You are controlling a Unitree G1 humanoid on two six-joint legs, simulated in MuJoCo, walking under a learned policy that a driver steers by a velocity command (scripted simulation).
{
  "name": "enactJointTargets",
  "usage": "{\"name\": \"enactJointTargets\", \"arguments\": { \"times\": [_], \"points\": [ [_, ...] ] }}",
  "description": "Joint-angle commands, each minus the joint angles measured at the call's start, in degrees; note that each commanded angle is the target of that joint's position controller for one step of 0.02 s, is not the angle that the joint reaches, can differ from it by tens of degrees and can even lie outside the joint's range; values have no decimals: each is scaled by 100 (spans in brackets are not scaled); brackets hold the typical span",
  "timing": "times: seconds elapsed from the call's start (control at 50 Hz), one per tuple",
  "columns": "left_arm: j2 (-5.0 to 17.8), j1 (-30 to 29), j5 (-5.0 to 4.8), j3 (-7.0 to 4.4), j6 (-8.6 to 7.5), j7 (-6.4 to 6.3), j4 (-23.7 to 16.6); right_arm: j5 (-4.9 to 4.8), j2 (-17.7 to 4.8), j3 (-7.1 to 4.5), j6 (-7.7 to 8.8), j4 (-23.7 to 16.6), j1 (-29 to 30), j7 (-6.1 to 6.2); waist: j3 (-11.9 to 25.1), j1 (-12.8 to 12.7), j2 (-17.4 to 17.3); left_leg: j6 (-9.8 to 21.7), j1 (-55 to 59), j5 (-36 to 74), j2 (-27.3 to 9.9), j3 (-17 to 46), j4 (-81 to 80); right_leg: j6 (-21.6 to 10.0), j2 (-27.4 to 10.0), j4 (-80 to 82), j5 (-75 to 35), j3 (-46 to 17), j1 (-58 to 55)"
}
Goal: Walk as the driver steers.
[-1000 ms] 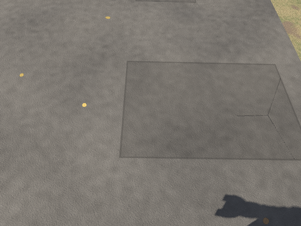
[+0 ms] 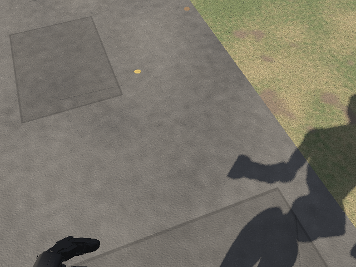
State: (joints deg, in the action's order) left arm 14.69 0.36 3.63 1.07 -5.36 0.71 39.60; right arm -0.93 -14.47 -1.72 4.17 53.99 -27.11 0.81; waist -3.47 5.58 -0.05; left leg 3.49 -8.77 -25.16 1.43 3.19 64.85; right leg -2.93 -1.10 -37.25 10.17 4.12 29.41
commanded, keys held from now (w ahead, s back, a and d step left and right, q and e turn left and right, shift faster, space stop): q+shift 0.14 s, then e+shift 0.68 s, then shift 0.12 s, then q+shift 0.06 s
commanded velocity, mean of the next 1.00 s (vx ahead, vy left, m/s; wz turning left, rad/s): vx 0.15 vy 0.00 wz -0.29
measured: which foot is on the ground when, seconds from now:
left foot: up 0.00-0.30, down 0.32-0.74, up 0.76-1.00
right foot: down 0.00-0.32, up 0.34-0.72, down 0.74-1.00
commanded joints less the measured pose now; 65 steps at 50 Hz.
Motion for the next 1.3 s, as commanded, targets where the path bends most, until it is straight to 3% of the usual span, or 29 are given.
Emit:
{"name": "enactJointTargets", "arguments": {
  "times": [0.02,0.04,0.1,0.14,0.18,0.24,0.3,0.32,0.34,0.36,0.38,0.42,0.46,0.5,0.58,0.7,0.72,0.74,0.76,0.78,0.8,0.84,0.88,0.92,0.96,1.04,1.08,1.14,1.3],
  "points": [
    [701,1290,-406,-361,-76,-13,15,-192,-624,-227,-14,-697,332,93,1240,-926,611,-296,-3049,133,-543,253,1517,-868,-1892,1250,-4135,-1776,-3682],
    [548,1045,-410,-347,-109,-21,93,-212,-704,-296,-79,-732,418,85,998,-709,652,-373,-2930,342,-701,189,1258,-778,-1722,1479,-3886,-1339,-3157],
    [418,502,-332,-385,-166,-85,179,-188,-353,-312,-363,-1026,491,37,472,-242,567,-484,-2493,457,-912,17,492,-745,-1634,2089,-3573,-496,-1993],
    [597,58,-361,-451,-137,-188,143,-88,-194,-245,-388,-1356,916,-22,74,-158,509,-541,-2380,1052,-886,-250,-658,-699,-1490,2382,-3612,135,-1386],
    [812,397,-382,-527,-96,-264,296,25,-71,-167,-287,-1429,1117,-156,350,-344,309,-438,-1557,2295,-552,-495,-2019,-691,-1060,2234,-3624,546,-1341],
    [1078,829,-582,-584,-50,-219,565,109,-228,-150,-198,-1600,1506,-342,550,-457,199,-229,-1189,2787,-267,-362,-2973,-743,-1236,1995,-3605,280,-2023],
    [1205,823,-638,-594,46,-140,753,281,-696,-282,-72,-1441,1216,-311,679,-60,66,106,-518,3251,-24,-499,-3843,-465,-1074,974,-3865,-4,-2463],
    [1130,1051,-576,-557,55,-108,817,338,-1062,-383,-27,-1401,1083,-232,880,-2,-184,246,176,5024,-227,-438,-4025,-203,-709,198,-3289,57,-2248],
    [876,1409,-390,-439,32,-54,721,541,-1581,-460,-53,-1516,923,-91,1632,-61,-1087,925,1857,8770,-1633,644,-3106,202,-199,-1571,-481,97,-954],
    [620,2038,-525,-334,106,-9,808,561,-1450,-373,-134,-1695,950,-36,2932,-174,-1695,1994,2932,9688,-3038,2094,-3112,501,416,-3410,3415,-631,32],
    [1266,1754,-666,-539,227,8,849,358,-1248,-347,-243,-1838,1070,-31,3031,14,-833,1793,2445,8499,-2751,1642,-3368,516,156,-3805,3334,-1175,61],
    [1114,1371,-684,-615,480,-93,726,111,-943,-268,-330,-1822,1778,2,1694,-341,-308,1308,1161,5510,-2239,872,-3964,641,-257,-3488,2681,-828,633],
    [873,1610,-619,-628,770,-226,739,212,-851,-269,-358,-1767,2256,39,1025,-703,-615,1086,-309,3770,-1907,241,-4635,861,-355,-3253,2033,-504,48],
    [682,1701,-556,-630,913,-300,613,315,-782,-289,-331,-1785,2581,92,907,-818,-780,1109,-807,3083,-1937,-162,-4962,948,-410,-3006,1674,-367,-193],
    [605,1298,-478,-627,906,-229,266,279,-858,-368,-334,-1681,2741,235,1112,-729,-651,1021,-587,2788,-2093,-700,-4952,749,-602,-1879,873,-262,-453],
    [768,1449,-460,-789,989,-34,84,-4,-962,-469,-462,-1432,2877,166,1040,-953,-708,468,-207,2130,-2271,-1152,-4293,186,-365,-207,548,226,-1239],
    [858,1663,-416,-861,990,-64,161,-72,-803,-453,-491,-1336,2768,139,911,-1007,-428,166,-398,1587,-2004,-1338,-3723,-35,-213,336,246,131,-1535],
    [1233,1870,-380,-992,949,-146,170,-24,-630,-442,-548,-1195,2435,100,538,-971,613,-310,-1114,546,-1441,-1727,-2525,-405,-559,1223,-1241,-818,-1870],
    [1933,1862,-342,-1111,868,-225,-36,228,-462,-393,-578,-1478,2617,114,170,-723,2211,-900,-3021,-1434,-482,-1605,-618,-1288,-1692,1561,-2915,-3113,-2400],
    [2010,1881,-116,-1101,666,-142,-126,250,-556,-406,-549,-1725,3237,162,796,-1015,1637,-832,-3362,-1499,-102,-300,369,-1929,-1982,1994,-2037,-3898,-2162],
    [1928,1608,-143,-1085,500,-96,-163,114,-672,-451,-527,-1703,3274,194,692,-845,1069,-669,-3560,-942,-148,27,501,-1667,-1763,2104,-1234,-3475,-2221],
    [1447,964,-456,-959,478,-199,-283,130,-860,-541,-477,-1451,2976,292,648,-506,604,-559,-3589,110,-337,186,244,-1013,-1380,1896,-969,-2709,-2240],
    [1030,857,-446,-804,551,-311,-395,163,-835,-564,-461,-1325,2759,263,1005,-463,663,-615,-3119,568,-268,112,368,-870,-1184,1722,-1592,-2304,-2167],
    [952,1072,-388,-748,549,-355,-385,106,-681,-519,-460,-1285,2694,219,1186,-537,543,-669,-2978,779,-207,95,269,-880,-1103,1653,-2054,-2123,-2384],
    [919,1140,-367,-698,542,-375,-356,71,-604,-464,-476,-1244,2649,203,1152,-587,531,-737,-2979,870,-240,70,-84,-903,-1105,1667,-2090,-1992,-2598],
    [397,828,-170,-441,506,-328,-188,66,-395,-314,-520,-971,2367,83,971,-608,715,-850,-1798,1172,-629,-2,-1607,-800,-929,1891,-1119,-1402,-2116],
    [710,812,-109,-504,504,-277,-73,20,-627,-333,-518,-1034,2453,33,628,-750,826,-832,-1458,891,-572,-194,-1936,-906,-1012,1996,-767,-1387,-1804],
    [1142,838,-200,-651,601,-302,8,-76,-988,-413,-498,-1222,2497,5,309,-895,719,-775,-2005,208,-511,-264,-1779,-1153,-1428,1884,-1121,-1707,-2208],
    [992,359,-292,-734,723,-382,-132,-134,-716,-383,-566,-1271,1924,-180,781,-626,606,-618,-1667,-15,-472,-659,-2093,-1072,-1707,1286,-3105,-1031,-2818]
  ]
}}
Velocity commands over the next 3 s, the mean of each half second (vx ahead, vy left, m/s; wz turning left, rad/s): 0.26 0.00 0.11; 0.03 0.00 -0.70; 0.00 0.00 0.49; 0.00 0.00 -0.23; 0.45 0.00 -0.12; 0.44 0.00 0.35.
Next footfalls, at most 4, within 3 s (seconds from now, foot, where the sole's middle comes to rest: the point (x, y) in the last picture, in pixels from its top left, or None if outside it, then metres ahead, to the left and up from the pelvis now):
0.32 left None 0.38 0.14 -0.75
0.74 right None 0.32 -0.12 -0.75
1.38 left None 0.36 0.10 -0.75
2.04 right None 0.38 -0.13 -0.75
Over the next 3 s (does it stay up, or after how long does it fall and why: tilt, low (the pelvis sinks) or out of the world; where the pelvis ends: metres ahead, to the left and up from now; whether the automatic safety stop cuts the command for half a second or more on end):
stays up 0.86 -0.06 0.03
